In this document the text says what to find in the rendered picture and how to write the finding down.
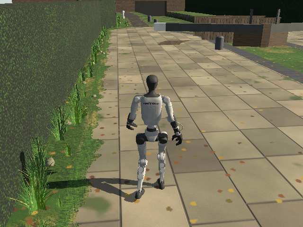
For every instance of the robot shin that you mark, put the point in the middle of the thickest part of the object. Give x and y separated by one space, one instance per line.
162 168
140 176

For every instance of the left robot hand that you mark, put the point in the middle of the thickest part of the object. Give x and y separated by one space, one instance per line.
133 124

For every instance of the left robot shin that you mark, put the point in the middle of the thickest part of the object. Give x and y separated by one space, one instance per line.
140 176

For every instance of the right robot hand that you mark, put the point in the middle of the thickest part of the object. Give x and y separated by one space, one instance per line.
178 138

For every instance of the robot right upper arm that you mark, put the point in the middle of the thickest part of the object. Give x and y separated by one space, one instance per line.
169 109

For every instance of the robot left upper arm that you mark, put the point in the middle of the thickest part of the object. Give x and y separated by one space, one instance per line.
134 106

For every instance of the robot left forearm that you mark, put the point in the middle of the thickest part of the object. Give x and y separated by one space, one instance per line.
129 121

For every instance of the robot right forearm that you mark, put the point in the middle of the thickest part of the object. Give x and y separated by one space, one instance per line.
175 127

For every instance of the right robot shin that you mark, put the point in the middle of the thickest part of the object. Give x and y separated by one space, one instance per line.
162 168

